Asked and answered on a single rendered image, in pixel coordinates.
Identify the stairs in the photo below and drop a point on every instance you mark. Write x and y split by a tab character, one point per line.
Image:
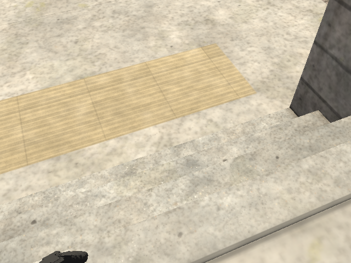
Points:
65	216

